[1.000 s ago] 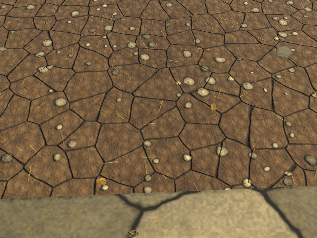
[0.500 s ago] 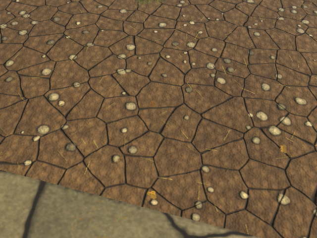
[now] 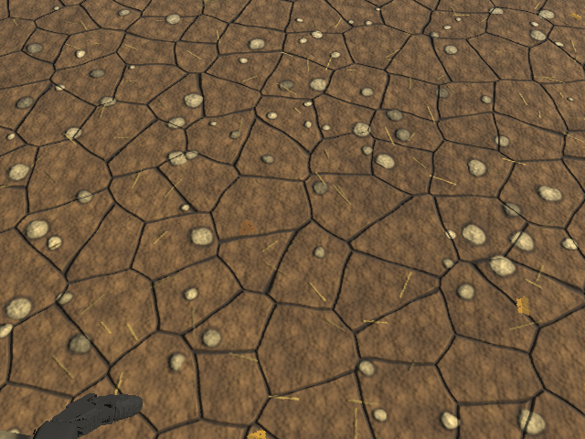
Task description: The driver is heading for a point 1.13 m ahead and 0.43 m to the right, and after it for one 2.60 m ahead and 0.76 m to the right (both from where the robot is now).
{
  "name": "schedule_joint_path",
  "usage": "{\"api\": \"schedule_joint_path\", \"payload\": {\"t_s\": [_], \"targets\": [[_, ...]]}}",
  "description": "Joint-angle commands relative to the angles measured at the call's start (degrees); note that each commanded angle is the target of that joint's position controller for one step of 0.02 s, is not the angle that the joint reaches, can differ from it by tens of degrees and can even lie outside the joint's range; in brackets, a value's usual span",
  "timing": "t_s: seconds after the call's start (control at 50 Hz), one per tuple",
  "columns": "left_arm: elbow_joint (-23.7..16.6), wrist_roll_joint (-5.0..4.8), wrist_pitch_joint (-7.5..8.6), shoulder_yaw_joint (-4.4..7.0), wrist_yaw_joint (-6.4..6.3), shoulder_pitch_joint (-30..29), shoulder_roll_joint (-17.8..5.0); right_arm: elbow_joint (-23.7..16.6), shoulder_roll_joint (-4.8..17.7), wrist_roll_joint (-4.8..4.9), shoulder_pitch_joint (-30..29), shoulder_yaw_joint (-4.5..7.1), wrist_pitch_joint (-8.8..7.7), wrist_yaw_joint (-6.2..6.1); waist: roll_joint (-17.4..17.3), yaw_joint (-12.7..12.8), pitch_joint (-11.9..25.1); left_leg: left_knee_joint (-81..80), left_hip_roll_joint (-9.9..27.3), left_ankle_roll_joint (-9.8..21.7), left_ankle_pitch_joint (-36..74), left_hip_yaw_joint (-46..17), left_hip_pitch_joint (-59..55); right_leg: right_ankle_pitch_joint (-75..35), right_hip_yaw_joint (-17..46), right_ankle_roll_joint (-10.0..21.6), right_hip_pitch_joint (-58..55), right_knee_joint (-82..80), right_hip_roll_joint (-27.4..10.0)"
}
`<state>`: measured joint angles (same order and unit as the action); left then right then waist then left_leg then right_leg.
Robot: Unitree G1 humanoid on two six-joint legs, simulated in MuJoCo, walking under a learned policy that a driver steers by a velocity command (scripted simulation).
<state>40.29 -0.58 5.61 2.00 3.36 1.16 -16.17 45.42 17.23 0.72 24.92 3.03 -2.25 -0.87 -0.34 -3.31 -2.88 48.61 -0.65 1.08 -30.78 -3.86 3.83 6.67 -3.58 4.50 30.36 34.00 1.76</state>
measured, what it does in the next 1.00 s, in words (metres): goes down, turning right: left foot, then right foot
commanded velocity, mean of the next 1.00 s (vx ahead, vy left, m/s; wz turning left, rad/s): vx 0.50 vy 0.00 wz -0.31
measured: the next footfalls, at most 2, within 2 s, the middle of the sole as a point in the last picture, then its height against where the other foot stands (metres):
left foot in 0.46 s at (217, 434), level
right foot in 0.96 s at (342, 329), level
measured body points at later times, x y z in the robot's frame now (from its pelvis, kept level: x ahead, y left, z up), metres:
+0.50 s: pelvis +0.29 +0.05 +0.00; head +0.33 +0.06 +0.45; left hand +0.30 +0.34 -0.13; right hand +0.51 -0.20 -0.07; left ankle +0.42 +0.16 -0.73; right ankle +0.12 -0.09 -0.71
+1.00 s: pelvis +0.57 -0.02 -0.03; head +0.60 -0.05 +0.42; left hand +0.86 +0.15 -0.10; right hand +0.52 -0.31 -0.15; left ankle +0.44 +0.17 -0.68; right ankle +0.65 -0.12 -0.75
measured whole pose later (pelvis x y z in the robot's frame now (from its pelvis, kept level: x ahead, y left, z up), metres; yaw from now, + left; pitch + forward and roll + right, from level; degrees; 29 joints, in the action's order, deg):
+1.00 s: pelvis +0.57 -0.02 -0.03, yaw -23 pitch +0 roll +3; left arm 37.2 -0.5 2.1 4.6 2.5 5.4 -17.1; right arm 46.4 17.5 1.1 15.6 5.3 -5.4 0.3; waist 0.5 -2.5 -3.7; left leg 54.5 2.0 -0.1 -28.0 6.5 6.4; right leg 9.0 0.2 5.7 27.4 34.7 2.3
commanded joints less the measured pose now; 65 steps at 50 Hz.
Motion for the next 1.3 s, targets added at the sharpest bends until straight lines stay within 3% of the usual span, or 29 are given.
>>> {"api": "schedule_joint_path", "payload": {"t_s": [0.02,0.04,0.06,0.08,0.14,0.2,0.28,0.34,0.42,0.46,0.48,0.5,0.52,0.54,0.6,0.66,0.78,0.88,0.92,0.94,0.96,0.98,1.0,1.02,1.06,1.1,1.18,1.24,1.3], "targets": [[1.5,-0.54,-0.4,2.97,-1.24,18.0,-8.8,-7.1,8.6,2.37,-3.4,1.32,-3.01,0.72,8.1,9.9,15.2,29.1,1.3,0.5,2.6,-4.4,38.9,15.2,36.3,11.9,-46.2,-16.7,-20.7],[1.0,-0.03,-0.5,2.74,-1.49,14.4,-8.3,-7.7,8.0,1.65,-6.5,0.94,-3.45,0.42,2.0,7.9,10.2,26.0,4.4,0.7,7.8,-2.5,37.1,8.3,30.3,10.6,-36.8,-17.8,-18.9],[0.8,0.65,-0.46,2.49,-1.48,12.0,-7.2,-7.8,7.7,0.46,-7.9,1.23,-3.44,0.24,1.1,6.0,6.6,22.8,6.2,0.4,10.8,-1.8,35.0,1.6,25.7,10.3,-29.5,-19.1,-16.9],[0.6,1.49,-0.19,2.17,-1.53,10.8,-6.3,-7.5,7.1,0.31,-6.1,1.3,-2.98,0.35,2.7,3.8,6.3,21.1,7.8,0.4,12.9,-2.4,31.2,-1.5,22.8,10.3,-25.1,-20.7,-15.5],[1.9,0.5,0.85,2.29,-1.5,10.3,-6.3,-7.1,4.1,0.05,-5.1,0.68,-1.42,0.1,4.0,1.8,3.9,14.5,9.3,-1.1,13.6,-1.2,28.9,-4.3,17.1,11.7,-18.3,-25.4,-14.3],[3.0,0.11,0.91,2.84,-2.13,11.6,-8.2,-9.2,3.1,-0.71,-11.4,0.1,-1.53,0.11,3.0,3.1,1.1,4.2,10.0,-2.5,22.8,-0.2,32.1,-6.6,12.3,11.0,-17.6,-27.7,-12.8],[4.1,-0.47,0.28,3.24,-2.35,15.1,-10.0,-10.3,2.3,-0.41,-18.4,-0.2,-2.94,1.25,1.6,6.1,1.1,-9.4,7.2,-2.7,37.0,1.9,27.5,-9.7,7.9,8.7,-18.7,-25.7,-10.4],[5.4,-1.32,-0.65,3.35,-2.81,19.1,-10.0,-11.8,3.3,0.08,-23.8,0.17,-4.01,2.4,2.1,8.1,-0.4,-17.0,6.2,-2.1,40.1,0.2,30.0,-5.5,10.7,7.8,-24.2,-21.3,-11.9],[5.8,-1.03,-2.28,4.14,-3.94,20.8,-10.7,-11.9,4.8,0.56,-24.6,0.74,-4.55,3.49,3.1,7.4,-0.4,-23.5,5.7,-1.0,34.6,-1.9,27.5,-1.4,15.7,5.4,-29.0,-12.6,-14.0],[5.5,-0.5,-3.0,4.2,-3.87,20.3,-10.6,-9.8,6.3,0.38,-17.5,1.78,-4.83,3.24,2.3,3.3,3.1,-25.4,4.2,0.5,30.8,0.5,16.4,-6.0,16.1,4.0,-26.7,-2.4,-12.0],[4.9,-1.12,-3.19,3.49,-3.41,24.2,-7.6,-9.1,8.0,-1.42,-15.9,2.54,-5.41,3.16,-0.9,3.8,9.5,-24.2,3.5,1.8,29.0,0.9,1.5,-6.5,13.6,1.7,-18.7,4.5,-6.9],[3.4,-1.4,-2.93,2.28,-3.41,23.4,-5.2,-8.2,9.9,-2.65,-7.3,3.8,-5.4,2.84,-8.4,-1.2,17.5,-23.3,13.9,6.4,20.0,-13.3,-16.8,4.8,8.0,-2.8,-3.0,21.2,-2.4],[1.8,-1.93,-2.28,1.61,-3.43,23.7,-4.9,-6.9,9.7,-2.19,-2.1,3.85,-4.81,2.75,-17.3,-3.0,23.7,-26.3,21.1,9.9,9.8,-27.4,-23.9,23.0,8.8,-3.6,4.9,33.6,-1.5],[1.2,-2.27,-2.14,2.27,-3.44,20.5,-7.6,-6.6,7.4,-1.61,-3.0,2.88,-4.46,2.65,-13.9,-3.6,17.4,-28.7,20.6,9.1,8.3,-26.4,-19.6,23.8,11.1,-3.7,8.6,38.6,-2.8],[-0.9,-1.66,-2.05,2.94,-3.67,13.0,-7.2,-6.4,4.8,-2.2,-11.2,2.3,-4.68,1.94,-6.1,-0.5,4.0,-33.9,17.6,8.1,25.0,-14.3,-3.2,15.5,10.0,-3.5,8.2,35.2,-6.8],[-1.1,-1.55,-3.59,2.84,-3.39,13.2,-4.3,-5.1,3.3,-1.43,-12.5,2.35,-5.95,1.81,-6.2,1.4,2.3,-37.0,17.6,9.8,35.0,-7.1,-0.2,11.4,9.1,-3.3,7.0,30.8,-8.9],[-2.8,-0.74,-2.04,2.06,-0.83,6.4,-1.2,-3.3,5.7,-0.57,-13.9,3.22,-5.72,0.37,-3.1,0.8,-0.6,-40.1,12.6,7.6,37.4,8.3,3.0,-13.6,4.5,-3.2,0.3,3.7,-6.5],[-5.2,-0.16,-2.92,3.31,0.36,3.1,-4.6,-2.0,9.0,1.58,-12.6,4.65,-4.69,0.26,-0.9,2.4,-1.7,-35.7,15.6,5.9,42.6,11.3,-3.6,-12.2,4.5,0.4,-0.8,-2.4,-5.2],[-4.2,0.3,-3.52,4.76,-0.06,9.2,-6.9,-2.5,10.1,2.04,-13.4,5.14,-4.07,0.49,0.0,6.3,2.4,-24.0,13.9,4.9,54.1,13.4,-3.8,-8.7,1.3,2.8,-9.7,-2.6,-1.6],[-1.6,0.43,-3.92,6.01,-0.69,17.8,-8.4,-3.1,9.3,2.29,-14.7,4.9,-3.76,0.68,1.4,10.9,6.4,-12.1,10.9,3.6,57.5,15.2,-0.2,-10.2,-0.7,4.5,-20.7,-4.7,1.3],[0.3,0.61,-4.4,7.11,-1.72,25.4,-11.5,-4.5,5.8,1.11,-14.2,3.73,-3.71,0.67,8.7,13.4,9.3,8.2,5.9,0.9,32.6,15.0,13.5,-17.5,7.9,8.0,-36.0,-4.6,-2.9],[-1.6,0.09,-4.26,6.88,-1.98,22.7,-16.6,-5.3,0.0,-1.92,-5.7,1.64,-4.41,1.55,20.8,5.4,13.4,29.4,-2.1,-1.9,-8.5,8.9,32.3,-26.8,29.2,16.0,-49.0,0.1,-13.6],[-4.2,-0.16,-3.09,6.74,-1.42,22.8,-15.9,-6.4,4.9,0.0,-3.4,1.61,-5.44,2.11,15.1,7.4,24.3,35.5,-2.2,-1.9,-8.3,-1.3,40.1,-2.9,46.3,23.1,-53.7,-10.4,-20.7],[-3.9,-0.76,-2.65,6.15,-1.37,21.5,-12.5,-7.5,7.6,2.06,-10.3,2.29,-5.97,2.08,7.2,8.9,18.2,30.8,0.9,-0.9,-0.6,-2.6,44.0,11.7,44.2,19.4,-48.8,-15.6,-18.1],[-4.9,-0.88,-2.24,4.58,-1.39,13.2,-9.0,-7.8,7.7,-0.28,-14.7,2.18,-5.37,0.79,0.4,5.2,8.9,21.7,4.9,-1.6,7.6,-2.2,40.4,9.0,39.0,15.1,-32.8,-17.8,-15.5],[-5.9,0.36,-2.0,4.28,-2.01,10.2,-8.5,-7.9,8.1,-1.41,-13.4,2.5,-4.31,0.55,2.2,2.4,7.3,15.6,6.5,-2.5,9.9,-3.1,33.1,1.6,34.8,14.4,-22.8,-19.4,-13.4],[-4.5,-0.02,-2.25,4.72,-3.77,12.0,-9.9,-8.8,4.0,-2.11,-17.8,1.03,-3.56,0.55,1.8,3.7,5.4,1.4,5.3,-4.6,20.0,-0.4,28.0,-6.1,24.3,12.1,-14.1,-19.5,-8.5],[-3.6,-0.55,-2.95,4.71,-4.42,14.0,-9.7,-9.8,2.7,-1.52,-22.9,0.27,-3.83,1.13,3.0,6.2,4.4,-10.2,2.6,-5.2,31.4,0.1,23.7,-0.5,22.0,9.5,-11.8,-18.6,-5.9],[-2.4,-0.94,-3.4,4.74,-4.23,16.9,-9.5,-11.0,3.9,-0.52,-25.9,0.57,-4.19,1.58,4.1,7.5,3.7,-15.8,0.8,-4.9,31.7,-0.8,21.0,5.6,25.4,8.5,-13.1,-16.0,-6.5]]}}
Velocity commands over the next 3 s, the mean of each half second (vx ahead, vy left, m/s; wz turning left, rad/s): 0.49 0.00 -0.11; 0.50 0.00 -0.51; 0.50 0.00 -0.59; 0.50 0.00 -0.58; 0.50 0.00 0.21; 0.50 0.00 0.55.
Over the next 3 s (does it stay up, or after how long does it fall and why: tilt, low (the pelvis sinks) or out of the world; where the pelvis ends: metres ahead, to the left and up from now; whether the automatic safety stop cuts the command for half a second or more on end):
stays up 1.34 -0.76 -0.02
